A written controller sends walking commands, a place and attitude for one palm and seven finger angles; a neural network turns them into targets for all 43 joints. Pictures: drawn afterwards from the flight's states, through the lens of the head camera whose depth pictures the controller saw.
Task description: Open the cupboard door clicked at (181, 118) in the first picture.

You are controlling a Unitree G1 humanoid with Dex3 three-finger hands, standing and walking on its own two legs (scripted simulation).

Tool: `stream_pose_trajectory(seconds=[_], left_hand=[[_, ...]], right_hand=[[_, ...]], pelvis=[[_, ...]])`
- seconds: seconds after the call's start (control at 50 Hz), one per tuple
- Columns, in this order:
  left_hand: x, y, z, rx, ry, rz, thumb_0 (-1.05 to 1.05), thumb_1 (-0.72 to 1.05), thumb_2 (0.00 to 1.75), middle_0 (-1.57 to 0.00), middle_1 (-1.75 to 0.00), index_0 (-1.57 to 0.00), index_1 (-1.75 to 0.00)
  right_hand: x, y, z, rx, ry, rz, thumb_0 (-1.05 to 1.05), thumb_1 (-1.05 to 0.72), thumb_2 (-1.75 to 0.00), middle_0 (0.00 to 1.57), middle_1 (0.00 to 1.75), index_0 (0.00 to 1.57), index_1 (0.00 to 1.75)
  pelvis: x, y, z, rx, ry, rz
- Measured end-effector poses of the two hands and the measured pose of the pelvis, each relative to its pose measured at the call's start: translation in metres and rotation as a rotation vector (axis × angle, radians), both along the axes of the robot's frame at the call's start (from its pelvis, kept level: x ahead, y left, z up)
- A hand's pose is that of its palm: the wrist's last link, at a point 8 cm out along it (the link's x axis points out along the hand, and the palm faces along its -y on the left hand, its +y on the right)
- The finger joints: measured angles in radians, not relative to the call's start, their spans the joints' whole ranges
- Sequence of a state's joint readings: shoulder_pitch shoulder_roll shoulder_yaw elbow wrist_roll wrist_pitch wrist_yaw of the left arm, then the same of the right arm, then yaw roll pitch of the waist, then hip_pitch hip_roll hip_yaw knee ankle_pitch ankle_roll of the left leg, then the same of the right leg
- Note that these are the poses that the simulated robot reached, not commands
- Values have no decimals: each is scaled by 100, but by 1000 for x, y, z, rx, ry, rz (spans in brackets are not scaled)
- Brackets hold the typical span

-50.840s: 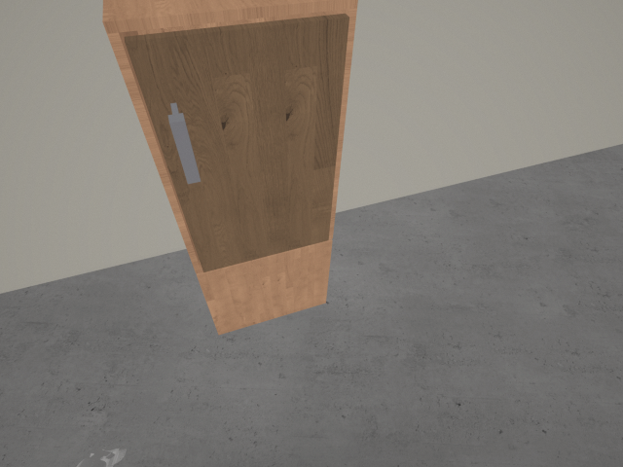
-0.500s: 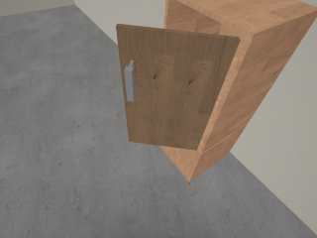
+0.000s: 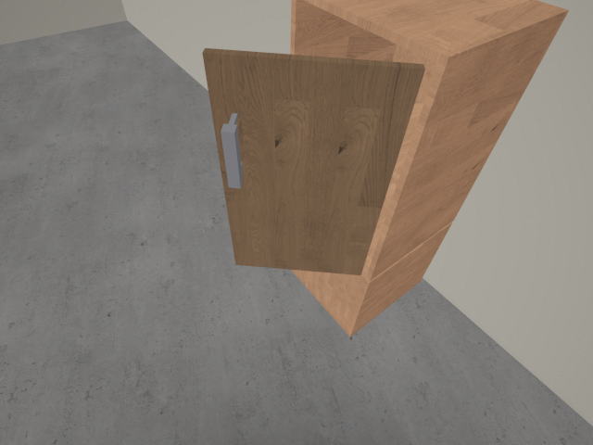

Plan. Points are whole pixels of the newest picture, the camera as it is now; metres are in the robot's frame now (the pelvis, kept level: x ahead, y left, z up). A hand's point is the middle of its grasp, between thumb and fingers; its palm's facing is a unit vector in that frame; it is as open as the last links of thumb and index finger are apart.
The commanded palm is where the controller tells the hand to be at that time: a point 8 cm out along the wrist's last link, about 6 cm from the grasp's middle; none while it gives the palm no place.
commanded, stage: look again from close up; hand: left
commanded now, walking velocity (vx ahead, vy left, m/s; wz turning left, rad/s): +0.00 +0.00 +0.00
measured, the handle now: (234, 151) +0.60 +0.15 +0.05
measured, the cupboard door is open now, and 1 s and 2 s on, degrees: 48 48 48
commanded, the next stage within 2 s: raise the hand with hooked fingers in 0.50 s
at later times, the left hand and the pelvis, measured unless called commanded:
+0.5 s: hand out of the picture +0.01 +0.17 -0.18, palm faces +0.02 -0.97 -0.22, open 7.4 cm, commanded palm none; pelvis +0.01 -0.01 +0.00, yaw +0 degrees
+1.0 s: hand (180, 428) +0.16 +0.16 -0.05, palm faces -0.01 -1.00 -0.02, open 8.5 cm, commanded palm +0.13 +0.23 -0.04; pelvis -0.01 -0.04 -0.06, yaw +2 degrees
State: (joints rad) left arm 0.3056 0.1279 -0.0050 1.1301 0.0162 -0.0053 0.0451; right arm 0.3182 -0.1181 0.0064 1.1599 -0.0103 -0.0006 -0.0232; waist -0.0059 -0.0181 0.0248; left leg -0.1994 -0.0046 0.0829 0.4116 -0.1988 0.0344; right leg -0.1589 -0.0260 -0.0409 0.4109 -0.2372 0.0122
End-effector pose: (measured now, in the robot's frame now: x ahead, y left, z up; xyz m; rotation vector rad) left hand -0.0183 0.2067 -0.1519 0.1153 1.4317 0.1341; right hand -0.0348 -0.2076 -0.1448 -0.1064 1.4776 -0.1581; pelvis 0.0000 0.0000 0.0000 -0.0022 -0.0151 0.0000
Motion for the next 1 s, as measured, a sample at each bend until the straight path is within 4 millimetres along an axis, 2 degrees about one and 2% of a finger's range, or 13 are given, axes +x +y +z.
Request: stream_pose_trajectory(seconds=[0.12, 0.24, 0.38, 0.62, 0.66, 0.72, 0.78, 0.82, 0.84, 0.86, 0.9, 0.94, 1.0], left_hand=[[-8, 8, 0, 22, -1, -9, 0, 91, 90, -20, -30, -20, -30], [-4, 20, 7, 65, -20, 5, 0, 91, 90, -20, -30, -20, -30], [9, 21, 11, 78, -31, -6, 0, 91, 90, -20, -30, -20, -29], [41, 4, 5, 56, -77, -24, 0, 91, 90, -20, -30, -20, -30], [70, 12, 23, 78, -243, 70, 2, 92, 90, -21, -30, -20, -30], [134, 23, 82, 148, -670, 111, 3, 92, 89, -21, -31, -20, -31], [190, 21, 142, 146, -1034, 78, 2, 88, 87, -21, -33, -20, -33], [212, 16, 167, 108, -1225, 21, 2, 84, 86, -21, -35, -20, -35], [217, 12, 172, 78, -1298, -11, 1, 82, 85, -21, -37, -20, -36], [218, 8, 173, 43, -1354, -47, 1, 80, 85, -21, -38, -20, -37], [210, 3, 162, -28, -1402, -122, 1, 76, 83, -21, -40, -20, -40], [191, 1, 139, -86, -1367, -171, 0, 71, 81, -22, -43, -21, -43], [154, 9, 104, -115, -1259, -137, 0, 64, 78, -22, -47, -22, -47]], right_hand=[[9, 5, -11, 21, -57, 35, 0, -90, -90, 20, 30, 19, 30], [26, 5, -17, 36, -92, 57, 2, -92, -90, 20, 30, 19, 30], [41, -9, -14, 19, -117, 61, 2, -92, -90, 20, 30, 20, 30], [69, -31, -5, -22, -138, 75, 0, -91, -90, 20, 30, 19, 30], [82, -37, 3, -50, -236, 73, 1, -91, -90, 20, 30, 20, 30], [114, -47, 15, -91, -443, 80, 1, -91, -90, 20, 30, 20, 30], [153, -57, 26, -106, -632, 96, 1, -91, -90, 20, 30, 20, 30], [177, -62, 34, -111, -741, 102, 1, -91, -90, 20, 30, 20, 30], [189, -65, 38, -114, -787, 106, 1, -91, -90, 20, 30, 20, 30], [199, -68, 43, -117, -828, 113, 1, -90, -90, 20, 30, 20, 30], [218, -73, 51, -122, -897, 137, 1, -90, -90, 20, 30, 20, 30], [233, -78, 57, -134, -949, 175, 1, -90, -90, 20, 30, 20, 30], [249, -82, 60, -163, -992, 234, 1, -90, -90, 20, 30, 20, 30]], pelvis=[[-5, 6, -8, -8, 10, 18], [0, 7, -8, 6, 8, 16], [6, 2, -6, 16, 13, 6], [17, -13, -5, 9, 16, 3], [17, -15, -6, 11, 17, 5], [19, -18, -8, 16, 21, 24], [16, -19, -13, 10, 42, 43], [12, -22, -18, 13, 77, 35], [10, -24, -22, 16, 97, 28], [8, -26, -27, 19, 115, 21], [4, -32, -36, 25, 141, 14], [-1, -36, -46, 26, 163, 16], [-6, -41, -59, 20, 190, 25]])
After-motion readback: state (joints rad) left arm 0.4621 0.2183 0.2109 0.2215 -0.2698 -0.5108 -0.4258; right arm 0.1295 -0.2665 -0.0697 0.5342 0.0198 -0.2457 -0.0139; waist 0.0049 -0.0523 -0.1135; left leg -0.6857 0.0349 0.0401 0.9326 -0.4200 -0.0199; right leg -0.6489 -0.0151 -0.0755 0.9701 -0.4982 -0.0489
